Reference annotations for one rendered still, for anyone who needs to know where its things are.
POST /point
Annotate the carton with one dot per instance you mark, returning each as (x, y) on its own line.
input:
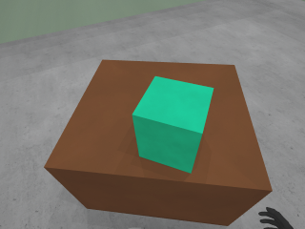
(169, 122)

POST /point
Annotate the pedestal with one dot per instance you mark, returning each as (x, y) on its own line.
(97, 160)

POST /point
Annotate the right robot hand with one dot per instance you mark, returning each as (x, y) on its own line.
(277, 219)

